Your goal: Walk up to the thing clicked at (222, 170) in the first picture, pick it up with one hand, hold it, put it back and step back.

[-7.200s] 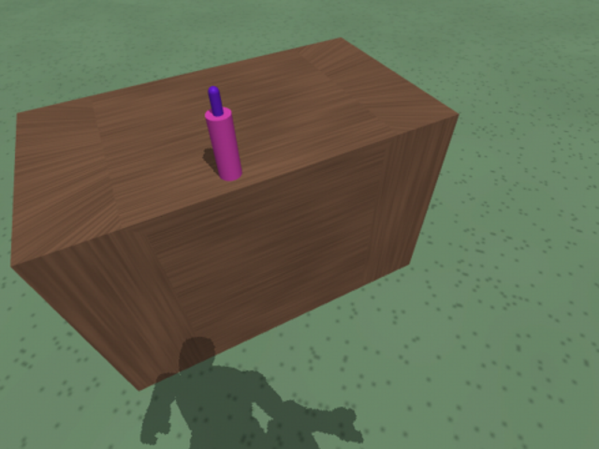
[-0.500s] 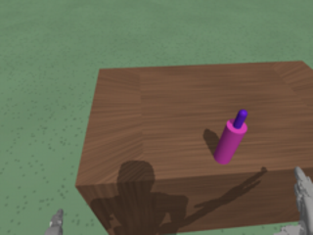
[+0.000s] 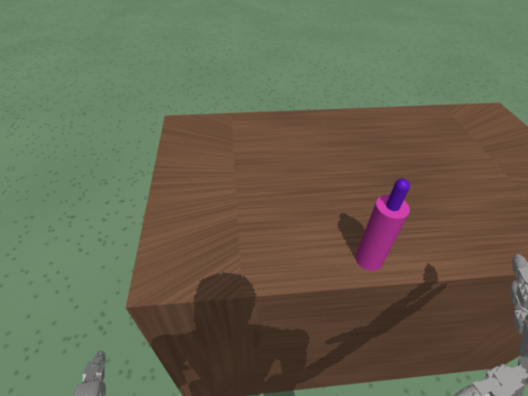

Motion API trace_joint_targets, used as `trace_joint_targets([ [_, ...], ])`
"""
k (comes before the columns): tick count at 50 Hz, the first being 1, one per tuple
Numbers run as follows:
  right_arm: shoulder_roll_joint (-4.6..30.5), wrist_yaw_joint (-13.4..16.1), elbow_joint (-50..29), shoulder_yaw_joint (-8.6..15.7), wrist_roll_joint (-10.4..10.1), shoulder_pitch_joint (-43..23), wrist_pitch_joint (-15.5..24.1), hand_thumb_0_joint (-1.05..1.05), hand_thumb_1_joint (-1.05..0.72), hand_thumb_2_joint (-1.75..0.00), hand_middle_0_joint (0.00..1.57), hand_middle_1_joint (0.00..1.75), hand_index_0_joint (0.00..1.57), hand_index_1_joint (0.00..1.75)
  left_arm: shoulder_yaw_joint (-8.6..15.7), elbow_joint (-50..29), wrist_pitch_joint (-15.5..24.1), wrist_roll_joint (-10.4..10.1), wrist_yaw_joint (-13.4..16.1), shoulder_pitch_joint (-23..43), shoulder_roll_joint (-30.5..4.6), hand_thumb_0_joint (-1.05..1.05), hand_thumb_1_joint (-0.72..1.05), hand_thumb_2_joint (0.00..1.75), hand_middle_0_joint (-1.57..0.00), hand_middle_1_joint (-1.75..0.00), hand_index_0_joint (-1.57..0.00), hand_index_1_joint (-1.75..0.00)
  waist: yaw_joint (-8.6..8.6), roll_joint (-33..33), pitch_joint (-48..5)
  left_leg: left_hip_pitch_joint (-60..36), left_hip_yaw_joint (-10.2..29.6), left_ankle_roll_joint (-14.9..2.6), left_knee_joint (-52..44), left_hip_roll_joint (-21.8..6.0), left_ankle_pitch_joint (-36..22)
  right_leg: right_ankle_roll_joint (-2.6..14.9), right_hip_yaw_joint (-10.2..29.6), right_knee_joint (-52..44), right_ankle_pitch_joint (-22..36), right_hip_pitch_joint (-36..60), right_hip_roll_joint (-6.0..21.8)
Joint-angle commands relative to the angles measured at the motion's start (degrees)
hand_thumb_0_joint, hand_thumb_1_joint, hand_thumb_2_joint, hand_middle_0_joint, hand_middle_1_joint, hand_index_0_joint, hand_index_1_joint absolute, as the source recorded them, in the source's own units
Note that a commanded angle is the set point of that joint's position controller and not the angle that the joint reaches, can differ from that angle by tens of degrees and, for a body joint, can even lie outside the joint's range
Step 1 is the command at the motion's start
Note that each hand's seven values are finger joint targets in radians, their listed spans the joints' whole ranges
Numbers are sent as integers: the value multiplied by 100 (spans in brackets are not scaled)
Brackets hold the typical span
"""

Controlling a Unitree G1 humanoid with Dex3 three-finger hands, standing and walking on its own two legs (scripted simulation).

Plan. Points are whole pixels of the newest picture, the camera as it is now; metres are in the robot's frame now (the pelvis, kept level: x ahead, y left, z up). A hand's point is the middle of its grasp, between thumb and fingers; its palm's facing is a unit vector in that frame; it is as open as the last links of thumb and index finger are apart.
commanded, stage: rise first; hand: right
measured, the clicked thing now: (384, 225) +0.40 -0.21 +0.03
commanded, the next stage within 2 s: go down in 0.28 s
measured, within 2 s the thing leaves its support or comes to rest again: neither
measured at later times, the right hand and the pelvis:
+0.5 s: hand (500, 337) +0.19 -0.28 +0.06, palm faces +0.37 +0.84 -0.40, open 17.4 cm; pelvis +0.00 +0.00 +0.00, yaw +0 degrees
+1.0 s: hand (516, 282) +0.25 -0.33 +0.08, palm faces +0.32 +0.92 -0.23, open 17.5 cm; pelvis +0.00 +0.00 +0.00, yaw -1 degrees
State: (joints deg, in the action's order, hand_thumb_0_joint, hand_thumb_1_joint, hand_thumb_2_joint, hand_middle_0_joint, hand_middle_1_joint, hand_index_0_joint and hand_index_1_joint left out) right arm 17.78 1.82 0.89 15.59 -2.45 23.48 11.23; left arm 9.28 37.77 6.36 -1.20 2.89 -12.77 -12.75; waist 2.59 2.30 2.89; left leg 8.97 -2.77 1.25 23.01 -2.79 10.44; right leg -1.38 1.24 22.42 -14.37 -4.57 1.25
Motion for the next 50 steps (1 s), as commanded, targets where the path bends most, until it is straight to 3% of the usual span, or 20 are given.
trace_joint_targets([
  [1,1172,87,-1236,726,-46,-391,477,0,57,-4,5,5,5,5,262,-737,337,-1,21,506,-770,0,-54,6,-5,-6,-5,-6,4,-68,-359,-354,-196,-118,-355,170,-268,193,-307,-394,681,-523,-214],
  [12,1268,83,-1421,920,-50,-189,587,0,55,-6,3,6,5,6,442,-755,378,15,29,484,-922,0,-49,0,-5,-5,-8,-2,-11,-44,-458,-412,-214,-128,-337,183,-451,193,-283,-391,856,-465,-195],
  [13,730,21,-1761,695,61,-49,764,0,54,-5,5,5,5,5,32,-714,396,160,-81,772,-502,0,-56,8,-6,-6,-5,-8,-5,-75,-747,-374,-187,-85,-203,245,-555,178,-208,-268,877,-527,-208],
  [14,1421,96,-1045,1100,-44,-79,635,0,51,-6,4,6,6,6,378,-683,369,-15,0,496,-822,0,-50,0,-5,-5,-7,-2,65,-30,-395,-464,-222,-126,-311,176,-452,179,-284,-368,868,-574,-208],
  [15,776,21,-1644,734,62,-180,835,0,54,-5,5,5,5,5,6,-681,367,155,-91,771,-464,0,-55,8,-6,-6,-5,-7,-21,-151,-570,-291,-188,-78,-210,246,-433,185,-204,-260,764,-595,-200],
  [16,1422,83,-962,1089,-26,-165,689,0,49,-6,4,6,6,6,477,-755,350,-3,14,491,-951,0,-50,0,-5,-5,-7,-3,4,-77,-392,-386,-208,-119,-305,173,-386,186,-286,-385,788,-559,-209],
  [17,867,22,-1684,818,65,-443,918,0,53,-5,5,5,5,5,17,-598,324,159,-86,658,-462,0,-56,8,-6,-6,-5,-8,-86,-88,-662,-244,-158,-70,-195,226,-466,193,-209,-229,762,-539,-220],
  [18,1399,76,-886,1092,-27,-233,734,0,49,-7,4,6,5,6,425,-725,319,-1,8,485,-897,0,-50,0,-5,-5,-7,-2,-18,-1,-433,-381,-186,-116,-269,160,-477,182,-299,-345,856,-516,-224],
  [19,786,11,-1534,761,74,-383,938,0,53,-5,5,5,5,5,41,-661,315,178,-77,647,-518,0,-56,8,-6,-6,-5,-7,-122,-172,-686,-223,-163,-66,-159,230,-532,189,-201,-202,822,-522,-222],
  [20,1451,79,-769,1138,-28,-291,747,0,52,-7,3,6,5,6,475,-809,316,6,21,559,-978,0,-50,0,-5,-5,-8,-2,-24,-122,-504,-390,-197,-99,-257,160,-530,189,-282,-310,921,-517,-224],
  [21,817,21,-1572,791,75,-476,972,0,52,-6,5,5,5,5,8,-726,314,179,-89,656,-517,0,-56,8,-6,-6,-5,-8,-89,-112,-675,-202,-174,-67,-141,224,-473,171,-200,-224,784,-527,-224],
  [22,1475,80,-764,1163,-15,-329,779,0,48,-7,4,6,5,6,505,-752,311,7,22,529,-967,0,-50,0,-5,-5,-7,-3,-11,17,-461,-332,-185,-109,-246,130,-495,181,-293,-307,903,-489,-245],
  [23,768,13,-1349,804,78,-382,971,0,52,-6,5,5,5,5,237,-953,331,198,-38,655,-778,0,-56,8,-6,-6,-5,-8,-218,-368,-721,-184,-186,-51,-114,242,-647,192,-185,-174,931,-457,-201],
  [24,1502,68,-963,1162,-19,-433,807,0,47,-7,4,6,6,6,448,-721,311,11,14,350,-922,0,-50,0,-5,-5,-8,-2,28,42,-570,-386,-218,-121,-188,153,-647,161,-270,-310,1054,-443,-220],
  [25,807,31,-1562,796,91,-506,999,0,54,-6,4,6,6,6,93,-633,300,188,-84,433,-542,0,-53,3,-5,-6,-6,-5,-118,71,-712,-200,-195,-96,-51,252,-705,128,-189,-221,1023,-465,-194],
  [26,1084,44,-1466,1107,115,-463,1053,0,52,-7,4,6,5,6,389,-743,332,181,-50,434,-774,0,-54,4,-5,-6,-6,-5,-86,105,-912,-254,-179,-91,-1,235,-843,126,-182,-167,1176,-350,-207],
  [28,1126,19,-1006,1168,73,-526,1014,0,55,-5,4,5,6,5,563,-800,348,182,-12,544,-1038,0,-54,4,-5,-6,-6,-5,-153,-167,-681,-203,-205,-72,-25,255,-762,147,-152,-170,1076,-495,-177],
  [31,1189,-78,-858,1272,-2,-673,1042,0,54,-6,4,6,6,6,423,-694,295,168,-38,652,-818,0,-54,4,-6,-5,-6,-5,-116,47,-601,-149,-142,-76,-59,208,-614,150,-189,-142,868,-629,-231],
  [38,1693,-528,-416,1652,-382,-1656,1060,0,58,-6,3,6,5,6,217,-465,308,115,83,806,-821,0,-54,4,-5,-5,-6,-5,-192,3,-768,-96,-76,-55,-90,185,-492,191,-151,-94,614,-741,-252],
  [50,2677,-2056,1534,1993,-1165,-3226,693,0,57,-4,5,5,6,5,-181,-341,417,-34,550,597,-905,0,-53,3,-5,-5,-6,-3,-250,252,-1106,24,-117,-104,49,181,-777,166,-71,-7,920,-740,-209],
])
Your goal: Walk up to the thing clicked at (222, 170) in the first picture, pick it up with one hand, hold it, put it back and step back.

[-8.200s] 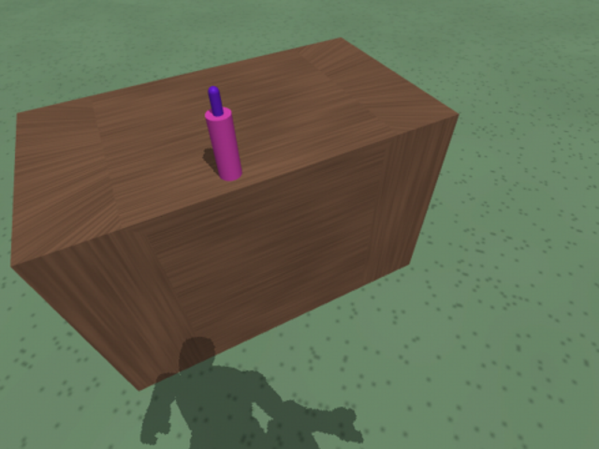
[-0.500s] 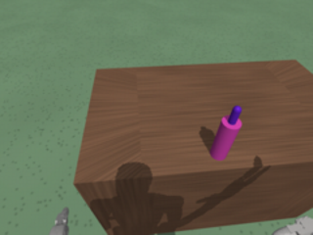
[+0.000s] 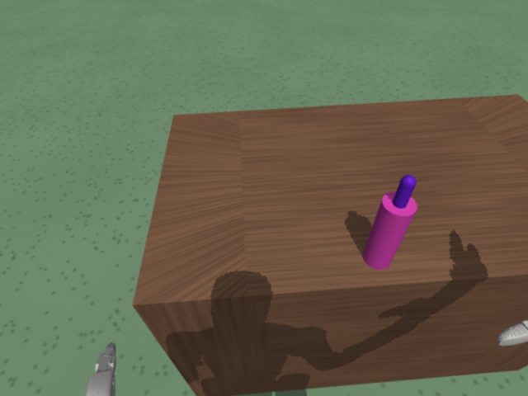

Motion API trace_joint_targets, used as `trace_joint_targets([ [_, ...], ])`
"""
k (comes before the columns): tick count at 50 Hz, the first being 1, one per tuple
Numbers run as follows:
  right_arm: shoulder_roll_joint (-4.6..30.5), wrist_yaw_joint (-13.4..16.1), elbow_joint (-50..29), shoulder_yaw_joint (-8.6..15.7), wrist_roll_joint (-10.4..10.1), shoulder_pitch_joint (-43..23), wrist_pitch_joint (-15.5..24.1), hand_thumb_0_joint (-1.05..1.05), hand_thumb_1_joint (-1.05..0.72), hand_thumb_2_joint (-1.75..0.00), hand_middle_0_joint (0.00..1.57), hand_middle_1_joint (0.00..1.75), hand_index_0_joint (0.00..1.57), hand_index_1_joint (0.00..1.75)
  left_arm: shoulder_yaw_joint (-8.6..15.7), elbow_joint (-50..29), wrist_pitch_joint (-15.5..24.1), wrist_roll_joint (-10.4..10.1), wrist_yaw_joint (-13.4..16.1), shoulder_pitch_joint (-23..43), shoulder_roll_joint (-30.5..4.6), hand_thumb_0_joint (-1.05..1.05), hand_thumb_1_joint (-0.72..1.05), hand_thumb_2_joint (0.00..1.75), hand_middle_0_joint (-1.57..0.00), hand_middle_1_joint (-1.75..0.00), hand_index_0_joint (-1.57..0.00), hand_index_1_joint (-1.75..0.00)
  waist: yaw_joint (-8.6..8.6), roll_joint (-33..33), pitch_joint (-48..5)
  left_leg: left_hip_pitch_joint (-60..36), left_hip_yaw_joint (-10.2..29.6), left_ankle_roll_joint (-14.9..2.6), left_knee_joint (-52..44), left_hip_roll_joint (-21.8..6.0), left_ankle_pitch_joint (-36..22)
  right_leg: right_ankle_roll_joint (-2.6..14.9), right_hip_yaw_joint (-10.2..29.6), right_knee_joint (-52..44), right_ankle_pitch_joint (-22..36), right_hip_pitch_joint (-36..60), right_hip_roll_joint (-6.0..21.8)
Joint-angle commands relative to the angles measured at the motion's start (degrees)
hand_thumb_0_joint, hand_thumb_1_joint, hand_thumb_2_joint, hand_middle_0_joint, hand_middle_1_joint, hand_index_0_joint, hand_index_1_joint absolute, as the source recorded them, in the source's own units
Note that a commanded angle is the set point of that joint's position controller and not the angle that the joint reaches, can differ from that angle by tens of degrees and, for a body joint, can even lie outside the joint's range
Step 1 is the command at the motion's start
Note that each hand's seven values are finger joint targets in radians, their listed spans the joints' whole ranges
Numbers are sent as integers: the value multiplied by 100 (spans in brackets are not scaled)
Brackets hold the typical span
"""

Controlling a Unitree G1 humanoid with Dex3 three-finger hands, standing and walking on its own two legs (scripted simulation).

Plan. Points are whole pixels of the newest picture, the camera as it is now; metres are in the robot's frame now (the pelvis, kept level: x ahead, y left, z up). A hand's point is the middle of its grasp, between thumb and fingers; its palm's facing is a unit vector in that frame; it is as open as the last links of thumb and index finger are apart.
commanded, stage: go down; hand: right
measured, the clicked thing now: (391, 222) +0.40 -0.20 +0.03
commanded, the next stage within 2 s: none
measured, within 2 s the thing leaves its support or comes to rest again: neither
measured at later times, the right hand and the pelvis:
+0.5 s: hand out of the picture +0.30 -0.36 +0.09, palm faces +0.21 +0.98 -0.05, open 17.6 cm; pelvis +0.00 -0.01 +0.00, yaw +0 degrees
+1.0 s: hand out of the picture +0.32 -0.38 +0.10, palm faces +0.17 +0.99 +0.01, open 17.6 cm; pelvis +0.00 +0.00 -0.01, yaw +0 degrees
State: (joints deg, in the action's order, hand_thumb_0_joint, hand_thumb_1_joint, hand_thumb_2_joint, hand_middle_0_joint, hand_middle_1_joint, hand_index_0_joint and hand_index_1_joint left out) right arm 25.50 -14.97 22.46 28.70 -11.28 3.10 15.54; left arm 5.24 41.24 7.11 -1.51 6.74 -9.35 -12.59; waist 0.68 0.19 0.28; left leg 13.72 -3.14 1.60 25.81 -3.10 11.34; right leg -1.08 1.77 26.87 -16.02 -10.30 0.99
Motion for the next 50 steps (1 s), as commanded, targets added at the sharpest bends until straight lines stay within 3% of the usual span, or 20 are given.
trace_joint_targets([
  [1,2000,-473,-599,760,-346,-1345,238,0,58,-4,4,5,6,5,197,-826,372,0,175,198,-949,0,-54,3,-5,-5,-6,-4,-73,469,-1017,-495,-88,-144,-193,216,-1007,128,-116,-417,1252,-93,-172],
  [7,2181,-869,-19,779,-534,-1827,188,0,60,-4,4,5,5,5,26,-973,537,-5,195,575,-914,0,-54,4,-5,-5,-5,-4,51,435,-885,-411,-50,-178,-183,228,-744,122,-102,-380,1018,-431,-141],
  [8,2275,-923,-22,794,-546,-2031,209,0,60,-5,4,5,5,5,231,-994,573,4,235,478,-1121,0,-54,4,-5,-5,-5,-4,-49,511,-1040,-384,-31,-195,-148,243,-769,114,-91,-349,1056,-323,-119],
  [13,2615,-1157,178,894,-638,-2584,285,0,61,-5,3,6,4,6,-199,-1054,700,8,293,511,-850,0,-54,4,-5,-5,-5,-4,-37,574,-1341,-408,-26,-196,-35,260,-852,112,-51,-203,1171,-358,-97],
  [15,2733,-1245,497,929,-671,-2500,240,0,59,-5,3,5,5,5,-73,-368,655,22,336,54,-934,0,-54,4,-5,-5,-5,-4,-12,842,-1405,-377,-11,-212,22,254,-982,87,-42,-167,1375,-374,-113],
  [16,2666,-1323,468,840,-701,-2743,234,0,59,-6,3,6,4,6,-233,-455,682,15,337,93,-829,0,-54,4,-5,-5,-6,-4,-59,870,-1440,-274,-21,-214,46,271,-992,77,-30,-124,1524,-291,-80],
  [18,2998,-1376,567,1023,-707,-2875,225,0,56,-6,4,5,5,5,45,-873,780,40,439,394,-1262,0,-54,4,-5,-5,-6,-4,-101,716,-1608,-350,-21,-210,94,270,-1226,81,-25,-15,1777,-266,-70],
  [19,3065,-1422,698,1058,-720,-2861,197,0,57,-6,3,6,4,6,-55,-435,727,54,428,97,-1143,0,-54,4,-5,-5,-6,-4,-66,850,-1534,-283,-34,-226,103,281,-1155,68,-13,-14,1783,-346,-63],
  [23,3103,-1607,980,1034,-743,-2997,144,0,54,-6,4,5,5,5,-308,-739,811,32,427,387,-933,0,-54,4,-5,-5,-6,-4,-50,673,-1458,-287,-24,-213,78,256,-1048,109,-16,-2,1458,-532,-84],
  [24,3156,-1666,975,1047,-777,-3182,160,0,54,-7,3,6,4,6,-156,-917,846,41,458,388,-1137,0,-54,4,-5,-5,-6,-4,-142,594,-1603,-287,-23,-211,99,267,-1114,111,5,39,1535,-500,-67],
  [28,3196,-1903,1379,1027,-852,-3132,45,0,54,-7,3,5,4,5,-220,-637,839,35,481,52,-1061,0,-54,4,-5,-5,-6,-5,-202,790,-1488,-60,-6,-221,158,268,-1139,92,3,131,1674,-539,-61],
  [29,3198,-1927,1357,1023,-862,-3283,27,0,53,-7,4,5,4,5,-79,-741,875,50,507,105,-1257,0,-55,4,-5,-5,-6,-5,-259,627,-1591,-54,-8,-211,162,263,-1088,127,13,126,1498,-539,-61],
  [32,3537,-2016,1486,1196,-875,-3354,27,0,55,-7,3,6,4,6,-316,-529,902,39,487,115,-1023,0,-54,4,-5,-5,-6,-5,-102,698,-1411,-48,22,-211,139,221,-839,151,3,104,1065,-832,-104],
  [36,3568,-2135,1534,1132,-906,-3667,14,0,59,-7,2,6,4,6,-120,-872,983,61,572,134,-1332,0,-54,4,-5,-5,-6,-5,-255,616,-1856,-1,21,-200,237,256,-1014,137,37,243,1307,-622,-78],
  [38,3646,-2190,1636,1181,-908,-3689,-12,0,57,-7,3,6,4,6,-376,-620,960,58,569,39,-1040,0,-54,4,-5,-5,-6,-4,-175,763,-1742,16,41,-208,265,219,-1064,139,14,284,1344,-762,-116],
  [41,3812,-2224,1685,1236,-892,-3802,-25,0,58,-7,3,6,4,6,-365,-863,1000,74,612,167,-1134,0,-54,4,-5,-5,-6,-4,-186,795,-1889,16,23,-230,327,249,-1151,103,44,350,1611,-724,-76],
  [44,3767,-2262,1907,1178,-875,-3803,-42,0,59,-7,3,6,4,6,-549,-801,987,86,588,136,-967,0,-54,4,-5,-5,-6,-4,-166,800,-1561,173,11,-246,316,272,-840,101,37,329,1226,-997,-53],
  [47,4040,-2271,1924,1311,-853,-3876,-60,0,59,-7,3,6,4,6,-257,-911,1014,106,642,-2,-1281,0,-54,4,-5,-5,-6,-4,-276,906,-1909,176,16,-257,359,290,-897,79,47,350,1298,-812,-41],
  [49,4027,-2293,2031,1278,-839,-3848,-64,0,57,-7,3,5,4,5,-426,-906,1026,114,630,-77,-1143,0,-54,4,-5,-5,-6,-4,-237,916,-1924,188,12,-250,417,292,-1036,70,32,457,1550,-795,-42],
  [50,3960,-2307,2157,1238,-841,-3823,-95,0,58,-7,3,6,4,6,-296,-745,1009,120,645,-193,-1196,0,-54,4,-5,-5,-6,-4,-320,886,-1857,241,30,-243,419,287,-1098,88,30,500,1575,-861,-59],
])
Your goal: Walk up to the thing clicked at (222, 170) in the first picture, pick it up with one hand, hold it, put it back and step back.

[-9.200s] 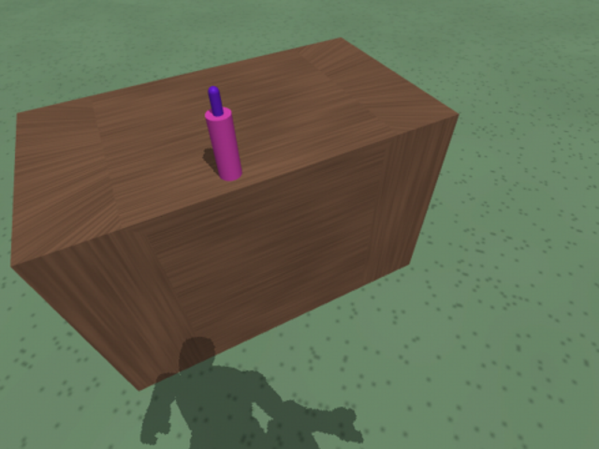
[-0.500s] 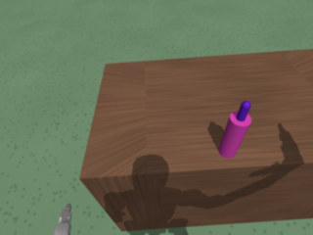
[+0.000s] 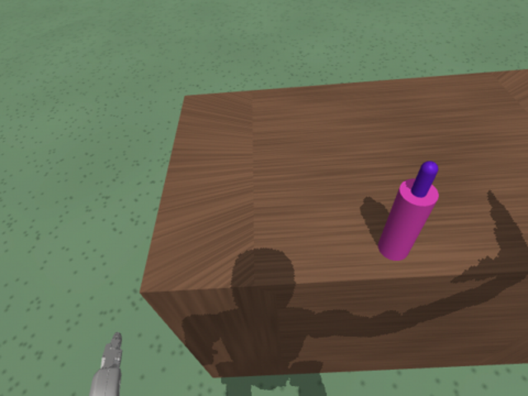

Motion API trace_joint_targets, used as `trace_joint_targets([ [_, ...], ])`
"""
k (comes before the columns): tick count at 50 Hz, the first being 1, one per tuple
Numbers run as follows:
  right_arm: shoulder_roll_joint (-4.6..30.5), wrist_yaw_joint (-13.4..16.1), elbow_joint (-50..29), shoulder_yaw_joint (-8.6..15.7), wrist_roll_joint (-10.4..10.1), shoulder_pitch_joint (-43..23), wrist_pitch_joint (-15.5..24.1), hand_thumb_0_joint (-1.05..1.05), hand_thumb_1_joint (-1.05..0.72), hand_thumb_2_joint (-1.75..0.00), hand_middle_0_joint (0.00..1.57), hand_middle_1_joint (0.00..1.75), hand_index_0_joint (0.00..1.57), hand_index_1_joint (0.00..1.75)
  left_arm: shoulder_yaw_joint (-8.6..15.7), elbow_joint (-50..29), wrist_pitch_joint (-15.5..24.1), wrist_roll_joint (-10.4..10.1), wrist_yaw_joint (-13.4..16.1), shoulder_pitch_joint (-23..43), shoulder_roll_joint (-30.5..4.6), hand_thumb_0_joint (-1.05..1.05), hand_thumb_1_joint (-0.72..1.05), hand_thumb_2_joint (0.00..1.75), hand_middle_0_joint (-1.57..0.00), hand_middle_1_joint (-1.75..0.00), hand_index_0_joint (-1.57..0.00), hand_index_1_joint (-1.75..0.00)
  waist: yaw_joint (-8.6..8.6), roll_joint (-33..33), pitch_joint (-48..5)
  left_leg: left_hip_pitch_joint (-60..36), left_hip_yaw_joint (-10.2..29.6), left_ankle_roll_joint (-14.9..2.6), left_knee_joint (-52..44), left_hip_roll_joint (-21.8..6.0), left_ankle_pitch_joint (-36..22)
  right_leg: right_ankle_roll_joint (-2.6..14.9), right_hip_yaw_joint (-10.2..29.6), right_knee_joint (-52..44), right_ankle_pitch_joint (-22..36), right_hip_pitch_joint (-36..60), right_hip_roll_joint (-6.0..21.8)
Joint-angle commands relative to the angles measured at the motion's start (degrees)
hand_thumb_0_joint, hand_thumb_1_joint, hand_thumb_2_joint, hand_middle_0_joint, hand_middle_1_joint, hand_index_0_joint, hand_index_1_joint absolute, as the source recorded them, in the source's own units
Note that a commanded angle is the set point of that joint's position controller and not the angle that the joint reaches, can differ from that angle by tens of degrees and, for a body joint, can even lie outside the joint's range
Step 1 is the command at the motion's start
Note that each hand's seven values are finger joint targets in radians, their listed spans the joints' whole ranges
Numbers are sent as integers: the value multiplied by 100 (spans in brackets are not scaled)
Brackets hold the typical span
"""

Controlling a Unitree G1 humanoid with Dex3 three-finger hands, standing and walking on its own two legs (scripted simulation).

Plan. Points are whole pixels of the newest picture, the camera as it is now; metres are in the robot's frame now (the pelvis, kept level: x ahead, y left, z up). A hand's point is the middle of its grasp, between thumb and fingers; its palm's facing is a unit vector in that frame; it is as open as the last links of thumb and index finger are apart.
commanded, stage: go down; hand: right
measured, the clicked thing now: (409, 212) +0.40 -0.20 +0.04
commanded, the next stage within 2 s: approach in 1.46 s
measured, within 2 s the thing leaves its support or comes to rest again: neither
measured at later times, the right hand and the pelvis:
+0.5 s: hand out of the picture +0.32 -0.39 +0.11, palm faces +0.18 +0.98 +0.01, open 17.7 cm; pelvis +0.00 -0.01 -0.01, yaw +0 degrees
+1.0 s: hand out of the picture +0.32 -0.39 +0.11, palm faces +0.16 +0.99 +0.02, open 17.6 cm; pelvis +0.00 -0.01 -0.01, yaw +0 degrees
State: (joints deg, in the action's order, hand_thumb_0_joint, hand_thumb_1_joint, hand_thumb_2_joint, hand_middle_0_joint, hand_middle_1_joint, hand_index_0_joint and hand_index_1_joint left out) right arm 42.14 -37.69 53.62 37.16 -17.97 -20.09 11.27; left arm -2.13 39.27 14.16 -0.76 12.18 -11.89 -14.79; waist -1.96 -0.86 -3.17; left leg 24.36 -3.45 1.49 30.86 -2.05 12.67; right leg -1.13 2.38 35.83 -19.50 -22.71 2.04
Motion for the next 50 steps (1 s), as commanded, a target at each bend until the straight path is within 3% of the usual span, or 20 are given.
trace_joint_targets([
  [1,2335,-46,-1014,452,-199,-1610,340,0,58,-7,3,6,4,6,347,-714,324,44,96,62,-921,0,-54,4,-5,-5,-6,-4,-51,870,-1571,-881,72,-213,-80,161,-1283,114,-37,-349,1886,338,-182],
  [2,2412,-31,-1075,504,-187,-1719,356,0,59,-6,3,5,4,5,344,-1024,371,46,111,363,-991,0,-54,4,-5,-5,-6,-4,-45,743,-1694,-953,89,-199,-90,146,-1252,145,-36,-355,1755,280,-201],
  [4,2479,-26,-892,447,-105,-1698,325,0,59,-7,3,6,4,6,375,-580,332,56,127,105,-962,0,-54,4,-5,-5,-6,-4,-27,902,-1395,-823,135,-214,-107,112,-999,158,-68,-411,1379,99,-224],
  [5,2572,-19,-1017,515,-120,-1823,355,0,61,-6,3,6,4,6,302,-1156,387,38,119,532,-995,0,-53,4,-4,-5,-6,-4,-26,796,-1470,-823,121,-212,-128,128,-877,168,-42,-410,1267,73,-207],
  [7,2524,-23,-827,471,-111,-1745,352,0,61,-6,3,6,4,6,375,-872,381,53,126,261,-1013,0,-54,4,-5,-5,-5,-4,-41,848,-1363,-750,123,-213,-75,129,-840,163,-55,-376,1203,10,-208],
  [12,2640,-58,-872,505,-84,-1858,366,0,61,-6,3,5,4,5,203,-1194,420,58,127,237,-916,0,-54,4,-5,-5,-5,-4,-67,871,-1786,-764,83,-228,64,167,-1183,116,-25,-220,1724,157,-186],
  [14,2696,-68,-822,539,-59,-1625,325,0,61,-5,4,5,5,5,321,-735,353,64,132,-213,-964,0,-54,4,-4,-5,-5,-4,-11,1141,-1656,-708,83,-251,75,157,-1092,100,-35,-237,1663,127,-197],
  [16,2723,-62,-951,566,-68,-1762,326,0,59,-5,4,5,5,5,401,-1062,406,58,139,139,-1101,0,-54,4,-4,-5,-5,-4,-19,1193,-1741,-602,49,-276,72,195,-971,66,-1,-262,1719,257,-145],
  [17,2706,-75,-1206,520,-105,-1997,374,0,60,-5,4,5,5,5,262,-1244,430,60,128,238,-1009,0,-54,4,-4,-5,-5,-4,-27,1270,-1775,-543,24,-290,89,221,-944,27,16,-257,1832,351,-106],
  [19,2599,-86,-1078,503,-120,-1660,310,0,58,-5,4,5,5,5,332,-921,399,53,117,-35,-976,0,-54,5,-5,-5,-5,-4,-4,1391,-1693,-438,-3,-292,96,247,-963,-9,37,-197,2173,457,-71],
  [28,2435,-79,-1093,451,-141,-1739,263,0,55,-6,5,5,5,5,323,-1375,410,54,104,-44,-1018,0,-54,4,-5,-5,-5,-4,-101,1024,-1734,-561,18,-273,186,242,-1134,31,13,-112,2158,245,-77],
  [30,2584,-45,-1129,474,-101,-1852,276,0,56,-6,5,5,5,5,367,-1175,401,47,93,-89,-1029,0,-54,5,-5,-5,-5,-4,-86,1089,-1571,-510,55,-268,170,215,-943,64,-14,-152,1701,106,-110],
  [37,2803,-57,-1291,659,-118,-1914,286,0,57,-6,4,5,5,5,287,-1446,446,49,75,-5,-976,0,-54,5,-5,-5,-5,-4,0,1052,-1685,-711,68,-250,207,182,-1012,85,-36,-104,1575,-62,-154],
  [40,2494,-116,-941,492,-112,-1681,211,0,57,-6,4,5,5,5,217,-1289,432,51,64,-43,-859,0,-54,5,-4,-5,-5,-4,-40,1055,-1464,-536,72,-262,186,201,-810,89,-22,-139,1358,-154,-143],
  [41,2417,-133,-790,506,-109,-1465,186,0,55,-5,5,5,5,5,304,-1342,453,53,81,14,-960,0,-54,5,-4,-5,-5,-4,-29,935,-1601,-610,85,-255,207,183,-917,108,-28,-104,1453,-132,-160],
  [42,2503,-134,-1066,493,-111,-1687,223,0,57,-6,5,5,5,5,163,-1676,498,48,86,269,-906,0,-54,5,-5,-5,-5,-5,-13,897,-1751,-711,105,-243,207,170,-964,123,-38,-76,1462,-131,-162],
  [46,2662,-150,-1096,541,-87,-1832,210,0,58,-6,4,5,5,5,389,-1499,470,53,140,-59,-1122,0,-55,5,-5,-5,-5,-5,-82,1041,-1940,-564,61,-260,313,210,-1265,55,1,7,2124,251,-127],
  [47,2544,-161,-1148,420,-91,-1873,195,0,57,-5,5,5,5,5,290,-1369,461,62,131,-147,-1007,0,-54,5,-4,-5,-5,-5,-96,1149,-1802,-453,46,-260,305,229,-1145,43,6,-7,2119,225,-110],
  [49,2579,-139,-1154,494,-79,-1805,189,0,56,-6,5,5,5,5,254,-1368,441,60,112,-138,-936,0,-54,5,-4,-5,-5,-4,-28,1207,-1639,-403,40,-286,260,227,-912,30,-1,-63,1906,152,-104],
  [50,2590,-132,-1168,468,-98,-1843,181,0,56,-6,5,5,5,5,373,-1311,450,58,126,-185,-1040,0,-54,5,-5,-5,-5,-4,-87,1172,-1549,-324,18,-280,248,243,-811,33,6,-96,1746,148,-86],
])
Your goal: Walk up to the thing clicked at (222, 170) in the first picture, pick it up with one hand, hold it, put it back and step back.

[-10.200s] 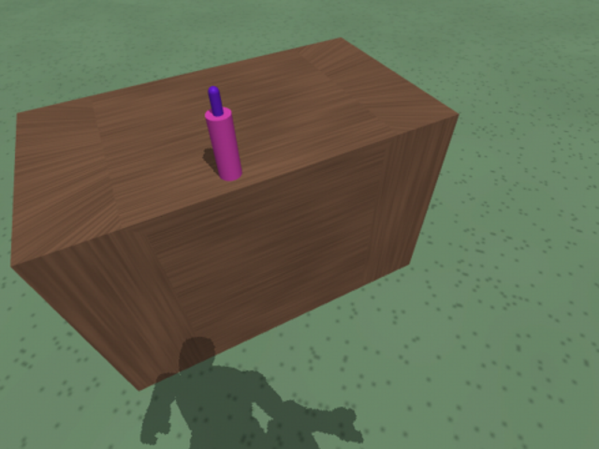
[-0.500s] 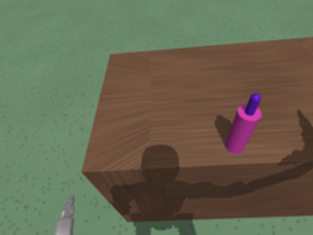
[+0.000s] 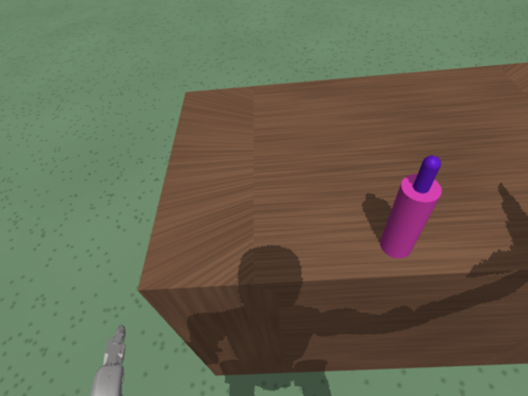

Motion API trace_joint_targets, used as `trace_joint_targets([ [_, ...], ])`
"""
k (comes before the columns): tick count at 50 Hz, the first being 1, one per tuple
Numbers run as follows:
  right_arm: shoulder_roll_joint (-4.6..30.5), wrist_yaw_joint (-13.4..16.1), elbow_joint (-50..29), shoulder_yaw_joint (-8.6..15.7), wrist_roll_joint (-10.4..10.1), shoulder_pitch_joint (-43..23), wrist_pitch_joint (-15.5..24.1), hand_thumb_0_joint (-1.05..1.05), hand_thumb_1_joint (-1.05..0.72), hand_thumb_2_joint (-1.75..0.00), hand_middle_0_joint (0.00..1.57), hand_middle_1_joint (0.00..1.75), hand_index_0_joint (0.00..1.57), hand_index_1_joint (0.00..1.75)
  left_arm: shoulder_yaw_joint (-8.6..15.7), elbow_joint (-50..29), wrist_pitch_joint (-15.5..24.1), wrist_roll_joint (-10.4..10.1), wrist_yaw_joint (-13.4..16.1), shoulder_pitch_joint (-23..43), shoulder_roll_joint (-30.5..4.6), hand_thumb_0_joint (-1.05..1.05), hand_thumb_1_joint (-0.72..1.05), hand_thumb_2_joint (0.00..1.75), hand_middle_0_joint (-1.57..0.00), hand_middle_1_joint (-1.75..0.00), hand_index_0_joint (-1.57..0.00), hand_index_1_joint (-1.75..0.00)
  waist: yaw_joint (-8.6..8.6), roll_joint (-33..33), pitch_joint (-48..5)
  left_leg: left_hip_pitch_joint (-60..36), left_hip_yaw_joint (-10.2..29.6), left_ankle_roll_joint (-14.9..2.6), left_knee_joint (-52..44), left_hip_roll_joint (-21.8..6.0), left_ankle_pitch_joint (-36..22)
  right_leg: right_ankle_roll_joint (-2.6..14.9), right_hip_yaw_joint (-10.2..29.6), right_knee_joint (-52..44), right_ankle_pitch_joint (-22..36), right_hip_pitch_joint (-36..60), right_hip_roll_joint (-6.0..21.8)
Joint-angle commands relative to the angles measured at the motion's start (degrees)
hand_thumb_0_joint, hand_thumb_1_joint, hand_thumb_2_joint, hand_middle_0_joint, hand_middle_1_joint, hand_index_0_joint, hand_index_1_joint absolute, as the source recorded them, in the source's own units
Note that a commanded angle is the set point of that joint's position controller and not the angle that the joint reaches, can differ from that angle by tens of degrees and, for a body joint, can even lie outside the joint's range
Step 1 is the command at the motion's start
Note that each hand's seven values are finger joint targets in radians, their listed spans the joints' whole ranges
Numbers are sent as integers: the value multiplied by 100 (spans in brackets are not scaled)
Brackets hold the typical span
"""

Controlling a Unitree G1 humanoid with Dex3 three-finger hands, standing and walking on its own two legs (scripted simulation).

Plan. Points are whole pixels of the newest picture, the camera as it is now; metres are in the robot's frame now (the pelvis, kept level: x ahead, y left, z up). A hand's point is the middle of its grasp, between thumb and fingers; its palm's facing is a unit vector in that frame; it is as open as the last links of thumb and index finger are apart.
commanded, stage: go down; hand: right
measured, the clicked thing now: (411, 208) +0.40 -0.20 +0.05
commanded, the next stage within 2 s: approach in 0.46 s
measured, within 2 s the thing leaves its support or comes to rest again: neither
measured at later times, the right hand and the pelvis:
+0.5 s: hand out of the picture +0.32 -0.38 +0.12, palm faces +0.17 +0.99 +0.02, open 17.6 cm; pelvis +0.00 +0.00 +0.00, yaw +0 degrees
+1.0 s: hand (487, 229) +0.37 -0.31 +0.03, palm faces +0.07 +0.99 +0.08, open 17.6 cm; pelvis -0.01 +0.00 -0.02, yaw +1 degrees
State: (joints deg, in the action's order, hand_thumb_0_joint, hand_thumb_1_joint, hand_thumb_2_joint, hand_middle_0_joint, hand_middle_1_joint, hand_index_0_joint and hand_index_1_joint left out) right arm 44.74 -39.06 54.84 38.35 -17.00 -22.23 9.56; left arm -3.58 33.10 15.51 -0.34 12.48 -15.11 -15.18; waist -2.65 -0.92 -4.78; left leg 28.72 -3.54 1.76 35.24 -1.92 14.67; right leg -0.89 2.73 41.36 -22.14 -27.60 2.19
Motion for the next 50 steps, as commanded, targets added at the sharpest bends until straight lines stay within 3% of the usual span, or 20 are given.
trace_joint_targets([
  [1,2539,29,-1325,496,-186,-1666,353,0,56,-6,4,5,5,5,619,-621,309,32,96,14,-1093,0,-54,5,-5,-5,-5,-4,-31,1225,-1511,-855,43,-315,-199,220,-1102,5,-30,-639,2051,640,-114],
  [2,2446,31,-1182,476,-184,-1487,314,0,55,-5,5,5,5,5,578,-706,302,32,80,79,-1071,0,-54,5,-4,-5,-5,-4,-5,1121,-1498,-907,30,-311,-179,223,-1180,10,-34,-636,2154,595,-118],
  [3,2354,20,-1245,442,-193,-1420,311,0,55,-6,5,5,5,5,319,-748,298,29,41,46,-803,0,-54,4,-4,-5,-5,-4,80,1120,-1429,-1016,38,-300,-170,204,-1250,22,-54,-594,2161,518,-138],
  [4,2318,27,-1148,419,-156,-1391,303,0,55,-6,4,5,5,5,459,-735,283,25,45,26,-881,0,-54,4,-5,-5,-5,-4,24,1044,-1428,-1043,82,-294,-181,183,-1283,51,-79,-602,2041,397,-170],
  [5,2355,29,-1254,447,-179,-1349,318,0,55,-6,5,5,5,5,368,-861,301,12,48,242,-824,0,-54,4,-4,-5,-5,-4,136,1028,-1351,-1080,53,-292,-173,189,-1212,48,-70,-636,1959,358,-154],
  [8,2535,41,-1337,556,-166,-1562,342,0,54,-6,5,5,5,5,478,-937,299,19,49,233,-953,0,-54,5,-5,-5,-5,-4,72,1064,-1567,-1141,88,-296,-158,173,-1267,53,-68,-616,1953,421,-164],
  [13,2344,-10,-1124,345,-170,-1657,340,0,58,-6,4,5,5,5,399,-764,349,24,77,343,-911,0,-54,5,-4,-5,-5,-4,4,1090,-1210,-800,97,-288,-231,185,-651,87,-63,-709,1140,246,-160],
  [19,2366,-44,-1172,442,-231,-1465,360,0,58,-6,4,5,5,5,449,-842,368,23,109,6,-957,0,-53,4,-4,-5,-5,-4,0,1030,-1497,-899,75,-279,-129,187,-1076,64,-62,-581,1720,429,-176],
  [23,2433,-11,-1467,462,-210,-1609,381,0,57,-6,5,5,5,5,365,-945,373,17,104,271,-860,0,-54,4,-4,-5,-5,-4,67,1202,-1488,-940,103,-292,-152,165,-940,57,-78,-612,1562,418,-178],
  [25,2351,13,-1426,468,-203,-1373,334,0,57,-5,5,5,5,5,552,-718,365,30,136,49,-1012,0,-54,5,-4,-5,-5,-4,51,1141,-1532,-955,90,-291,-135,188,-999,51,-73,-645,1611,444,-174],
  [29,2423,13,-1588,445,-202,-1734,347,0,56,-3,7,4,7,4,317,-840,389,22,135,395,-839,0,-56,5,-5,-4,-4,-5,67,1223,-1525,-972,91,-298,-120,176,-1135,40,-52,-590,1861,439,-168],
  [33,1913,-20,-1067,81,-171,-1626,277,0,55,-3,7,4,7,4,167,-533,388,58,124,236,-637,0,-56,5,-5,-4,-4,-5,-63,1100,-1202,-705,98,-292,-95,192,-884,46,-47,-616,1536,246,-139],
  [36,1669,11,-915,-132,-172,-1698,315,0,55,-3,7,4,7,4,536,-866,440,84,133,225,-1080,0,-55,5,-5,-5,-5,-5,-214,820,-1228,-540,93,-261,-88,202,-675,83,-46,-578,1168,236,-132],
  [38,1434,35,-793,-260,-200,-1743,377,0,57,-4,6,4,7,4,605,-888,456,91,98,-32,-1126,0,-55,4,-5,-5,-5,-5,-342,721,-1282,-362,82,-237,-19,215,-759,81,-33,-465,1304,344,-118],
  [40,1113,130,-771,-416,-190,-1780,486,0,56,-4,7,4,7,4,427,-874,461,91,21,-90,-862,0,-54,4,-5,-5,-5,-5,-285,662,-1312,-287,74,-224,140,216,-930,59,-28,-307,1622,273,-120],
  [45,973,493,-864,-414,-81,-2178,972,0,59,-4,6,5,6,5,761,-1230,483,159,-116,-43,-1052,0,-53,3,-5,-5,-5,-4,-402,701,-1751,103,144,-197,588,191,-929,52,-24,162,1684,17,-133],
  [47,950,669,-1110,-386,22,-2370,1217,0,58,-5,5,5,6,5,632,-1102,425,184,-209,-302,-819,0,-53,3,-5,-5,-6,-4,-275,922,-1961,154,184,-215,817,178,-1078,30,-63,354,1962,-105,-168],
  [48,949,751,-846,-339,59,-2252,1323,0,59,-5,5,5,6,5,486,-1515,418,183,-261,15,-728,0,-53,3,-5,-5,-6,-4,-233,829,-2015,205,183,-200,896,194,-1065,41,-65,487,1988,-200,-167],
  [49,841,800,-895,-364,75,-2278,1426,0,61,-6,4,5,5,5,613,-1316,370,211,-278,-290,-727,0,-53,3,-5,-5,-5,-4,-287,889,-2213,288,195,-204,1015,196,-1211,18,-64,627,2276,-154,-149],
  [50,767,890,-616,-348,118,-2144,1471,0,60,-6,4,5,5,5,574,-1737,367,230,-308,36,-784,0,-53,3,-5,-5,-5,-4,-260,860,-2253,376,182,-212,1115,224,-1194,-6,-44,714,2461,-290,-132],
])
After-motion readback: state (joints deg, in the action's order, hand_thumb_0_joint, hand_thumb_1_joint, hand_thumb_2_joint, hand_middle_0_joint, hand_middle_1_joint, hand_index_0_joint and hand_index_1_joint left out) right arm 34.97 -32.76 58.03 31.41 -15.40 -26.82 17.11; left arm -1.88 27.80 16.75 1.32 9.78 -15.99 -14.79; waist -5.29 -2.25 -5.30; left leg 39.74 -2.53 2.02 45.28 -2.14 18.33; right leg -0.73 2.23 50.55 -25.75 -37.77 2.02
